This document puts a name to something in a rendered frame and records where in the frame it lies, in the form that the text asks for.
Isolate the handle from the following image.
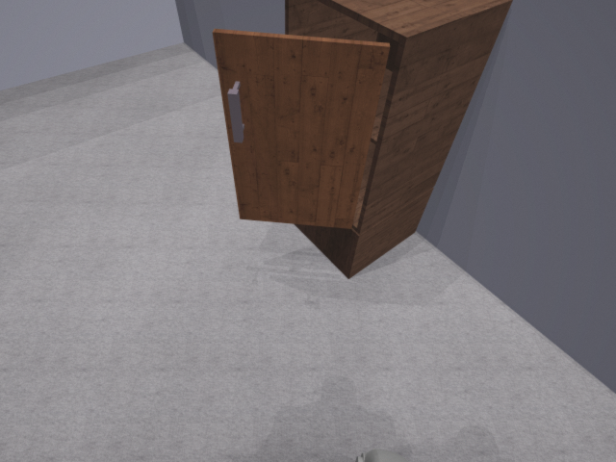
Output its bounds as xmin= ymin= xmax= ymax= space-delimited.
xmin=227 ymin=81 xmax=244 ymax=143

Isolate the cupboard door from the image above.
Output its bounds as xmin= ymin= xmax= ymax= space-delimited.
xmin=213 ymin=29 xmax=390 ymax=229

